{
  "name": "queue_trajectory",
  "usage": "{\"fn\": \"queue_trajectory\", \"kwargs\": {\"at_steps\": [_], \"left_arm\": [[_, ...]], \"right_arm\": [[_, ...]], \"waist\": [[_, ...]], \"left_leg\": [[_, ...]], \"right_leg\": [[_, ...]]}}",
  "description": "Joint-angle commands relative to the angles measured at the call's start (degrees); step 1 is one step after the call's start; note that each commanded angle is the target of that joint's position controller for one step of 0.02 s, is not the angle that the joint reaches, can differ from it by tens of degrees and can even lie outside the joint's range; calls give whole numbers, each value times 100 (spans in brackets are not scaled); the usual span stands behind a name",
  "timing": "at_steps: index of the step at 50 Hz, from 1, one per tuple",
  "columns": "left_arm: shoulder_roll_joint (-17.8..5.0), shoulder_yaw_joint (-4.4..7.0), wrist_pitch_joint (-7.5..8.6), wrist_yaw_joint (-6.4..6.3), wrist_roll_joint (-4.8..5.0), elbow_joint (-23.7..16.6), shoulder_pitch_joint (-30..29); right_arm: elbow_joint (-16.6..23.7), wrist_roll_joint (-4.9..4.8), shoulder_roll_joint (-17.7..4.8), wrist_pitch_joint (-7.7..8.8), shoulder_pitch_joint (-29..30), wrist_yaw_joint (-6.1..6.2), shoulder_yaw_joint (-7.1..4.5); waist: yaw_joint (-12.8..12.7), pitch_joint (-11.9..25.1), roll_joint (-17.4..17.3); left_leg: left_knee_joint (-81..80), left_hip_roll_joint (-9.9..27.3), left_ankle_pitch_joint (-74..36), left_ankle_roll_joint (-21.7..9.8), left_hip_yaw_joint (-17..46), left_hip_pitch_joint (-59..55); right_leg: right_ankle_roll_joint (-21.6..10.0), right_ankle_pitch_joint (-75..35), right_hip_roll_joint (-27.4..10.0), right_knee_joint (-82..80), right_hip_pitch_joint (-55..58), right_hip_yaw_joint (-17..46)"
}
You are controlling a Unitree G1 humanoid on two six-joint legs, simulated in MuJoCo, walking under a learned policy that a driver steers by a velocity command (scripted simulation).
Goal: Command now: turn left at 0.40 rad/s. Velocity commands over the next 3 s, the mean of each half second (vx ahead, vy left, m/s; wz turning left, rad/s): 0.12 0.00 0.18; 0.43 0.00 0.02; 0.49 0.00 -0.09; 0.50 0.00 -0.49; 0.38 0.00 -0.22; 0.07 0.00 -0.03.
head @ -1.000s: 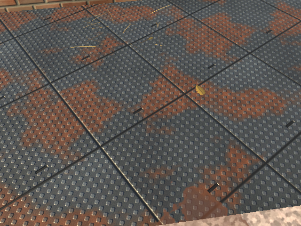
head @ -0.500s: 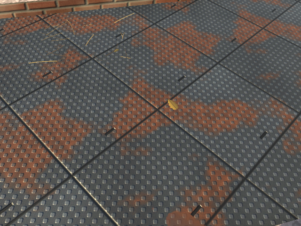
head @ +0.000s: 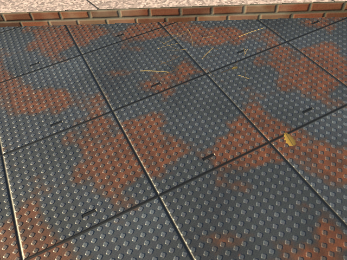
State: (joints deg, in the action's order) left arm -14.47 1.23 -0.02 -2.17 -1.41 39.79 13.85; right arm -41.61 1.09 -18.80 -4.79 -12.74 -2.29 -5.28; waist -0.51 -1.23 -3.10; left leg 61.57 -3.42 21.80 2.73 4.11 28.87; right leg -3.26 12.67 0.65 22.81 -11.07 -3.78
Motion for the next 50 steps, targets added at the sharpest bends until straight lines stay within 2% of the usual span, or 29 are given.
{"fn": "queue_trajectory", "kwargs": {"at_steps": [1, 6, 8, 9, 10, 11, 12, 13, 14, 15, 16, 19, 22, 26, 28, 29, 30, 31, 32, 33, 34, 35, 37, 40, 43, 44, 47, 48, 50], "left_arm": [[-912, 261, 45, 19, 7, -184, 432], [-986, 293, 18, 154, 6, -150, 243], [-980, 296, -21, 173, 65, -96, 153], [-930, 281, -34, 165, 95, -57, 157], [-699, 219, -19, 170, 85, -80, 300], [-169, 72, 1, 210, 79, -302, 462], [-408, 85, -105, 156, 35, -244, 120], [-697, 177, -147, 194, 12, -297, -18], [-823, 241, -154, 256, -19, -266, -187], [-880, 285, -149, 321, -18, -245, -222], [-862, 298, -137, 387, -40, -214, -166], [-660, 273, -41, 494, -47, -95, -60], [-511, 226, 14, 520, -44, -166, -357], [-537, 225, 54, 522, -18, -257, -534], [-518, 232, 115, 464, -12, -125, -53], [-561, 254, 168, 412, -39, 57, 415], [-728, 301, 242, 334, -59, 239, 1051], [-1371, 439, 291, 273, -118, 213, 1559], [-1648, 541, 261, 288, -11, 323, 1775], [-1257, 426, 249, 316, 11, 240, 1331], [-983, 345, 276, 345, 20, 148, 927], [-824, 289, 317, 346, 19, 116, 733], [-653, 215, 411, 306, 62, 176, 729], [-779, 243, 452, 300, 138, 344, 965], [-716, 254, 423, 297, 150, 576, 1263], [-817, 283, 469, 291, 55, 625, 1400], [-680, 264, 538, 239, 61, 927, 1815], [-715, 279, 574, 217, 79, 982, 1870], [-763, 310, 624, 168, 39, 1062, 1890]], "right_arm": [[500, -43, -215, 15, 249, -5, 24], [561, -142, -83, 24, 320, 92, 158], [482, -138, 17, 81, 88, 137, 212], [427, -79, 27, 148, -35, 170, 250], [424, 37, -222, 236, -120, 212, 237], [578, 43, -826, 298, 81, 233, 155], [368, -36, -669, 334, -261, 270, 129], [265, -17, -617, 339, -483, 252, 137], [175, -2, -507, 323, -520, 242, 168], [148, 19, -422, 311, -417, 246, 203], [130, -1, -378, 338, -368, 264, 215], [45, -16, -356, 495, -454, 228, 195], [-47, -20, -421, 643, -552, 191, 139], [-128, -20, -615, 696, -655, 177, 58], [-152, -53, -640, 697, -524, 181, 51], [-159, -45, -515, 700, -497, 188, 88], [-126, 11, -263, 718, -449, 187, 173], [122, -60, 225, 751, -412, 134, 329], [179, 18, -283, 734, -255, 160, 201], [111, 65, -521, 715, -281, 143, 124], [1, 37, -453, 726, -370, 81, 135], [-77, 15, -397, 724, -448, 42, 139], [-226, 91, -265, 661, -485, 17, 171], [-162, 84, -180, 584, -162, -63, 176], [-104, 128, -51, 513, 253, -81, 214], [-132, 139, -106, 513, 338, -90, 186], [16, 161, -214, 547, 931, -76, 99], [91, 103, -270, 602, 1177, -64, 76], [112, 140, -226, 689, 1451, -83, 81]], "waist": [[-188, 325, 1130], [-160, 407, 1405], [46, 428, 1283], [163, 424, 1119], [100, 665, 615], [-170, 642, -809], [311, 642, -1007], [360, 363, -833], [397, 37, -607], [308, -249, -607], [246, -380, -675], [169, -305, -419], [244, -380, -496], [275, -352, -447], [-40, -339, -226], [-246, -249, -13], [-517, -46, 396], [-718, 315, 1735], [-752, 104, 1806], [-401, -236, 1095], [-166, -334, 871], [-30, -255, 839], [20, -189, 816], [42, -243, 724], [-73, -255, 692], [-134, -169, 745], [-204, -452, 712], [-250, -537, 701], [-288, -621, 676]], "left_leg": [[-615, -30, 292, 43, -94, 448], [-2130, -40, 577, -168, -596, -845], [-3375, -46, -174, -299, -700, -1433], [-4407, 76, -1162, -366, -544, -2043], [-4712, 738, -1518, -458, 312, -2925], [-4476, 2135, -3514, -929, 1818, -3252], [-4396, 2287, -2993, -1594, 1779, -2721], [-4712, 2161, -1663, -1754, 1905, -2894], [-5039, 1985, -235, -1677, 1866, -2810], [-5288, 1758, 582, -1508, 1731, -2666], [-5442, 1600, 731, -1426, 1590, -2606], [-5496, 1411, 303, -1415, 1213, -2577], [-5485, 1383, 179, -1454, 989, -2272], [-5282, 1475, 195, -1481, 995, -1794], [-4995, 1452, 258, -1363, 938, -1249], [-4600, 1264, 283, -1254, 813, -866], [-3823, 970, 297, -1081, 520, -353], [-1948, 217, 578, -747, -311, 611], [-836, -76, 943, -781, -325, 1256], [-323, 270, 530, -850, 32, 1272], [-340, 452, 93, -839, 41, 1070], [-436, 599, -206, -787, -35, 850], [-488, 724, -703, -661, -192, 652], [-772, 778, -1185, -461, -296, 931], [-1133, 809, -1663, -314, -462, 1074], [-807, 824, -2105, -370, -483, 1147], [-866, 979, -2436, -420, -151, 2049], [-1188, 933, -2460, -407, -214, 2437], [-1616, 965, -2845, -449, -185, 2455]], "right_leg": [[-920, -2999, -1439, -201, 1188, 1041], [-920, -3219, -1398, 108, 618, 876], [-767, -3066, -1311, 374, 469, 829], [-508, -2647, -1234, 515, 137, 737], [-151, -1582, -1042, 833, -483, 590], [212, 819, -303, 1370, -1412, 26], [222, 2032, -242, 1774, -1275, 249], [207, 2093, -146, 2383, -1797, 261], [198, 1817, -181, 2698, -2188, 333], [195, 1450, -228, 2762, -2370, 358], [224, 1137, -243, 2782, -2407, 354], [277, 596, -194, 2767, -2302, 255], [304, 326, -216, 1991, -1979, 195], [175, 431, -120, 1196, -1110, 114], [33, 70, -64, 620, -111, 74], [1, 139, 36, 385, 626, 92], [-83, 612, -307, 78, 1485, 582], [-473, 2523, -1692, -886, 2230, 2688], [-976, 3449, -2300, -1511, 1778, 4244], [-1000, 3186, -2124, -1401, 1349, 3819], [-893, 2477, -1869, -1403, 995, 3252], [-755, 1839, -1639, -1484, 888, 2763], [-636, 443, -1311, -1584, 826, 2037], [-802, -863, -1224, -1659, 968, 1593], [-915, -1421, -1141, -1659, 1051, 1176], [-1000, -1545, -1246, -1572, 1159, 1142], [-1024, -1794, -1427, -1400, 1798, 1275], [-992, -1525, -1310, -1407, 2093, 1230], [-939, -1540, -1285, -1207, 2200, 1132]]}}
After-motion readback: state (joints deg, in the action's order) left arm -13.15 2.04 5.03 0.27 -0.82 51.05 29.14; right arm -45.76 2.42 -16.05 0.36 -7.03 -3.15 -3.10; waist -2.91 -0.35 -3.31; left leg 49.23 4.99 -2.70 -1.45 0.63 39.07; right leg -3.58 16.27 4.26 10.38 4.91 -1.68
